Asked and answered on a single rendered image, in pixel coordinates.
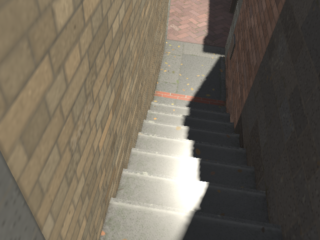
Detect stairs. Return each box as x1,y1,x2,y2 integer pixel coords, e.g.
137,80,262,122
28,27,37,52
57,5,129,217
99,103,283,240

